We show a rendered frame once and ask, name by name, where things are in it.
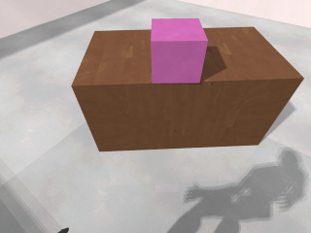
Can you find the pedestal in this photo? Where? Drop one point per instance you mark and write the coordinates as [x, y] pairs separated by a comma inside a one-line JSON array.
[[245, 84]]

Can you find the carton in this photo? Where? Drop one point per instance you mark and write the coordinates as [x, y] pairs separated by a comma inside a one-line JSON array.
[[178, 48]]

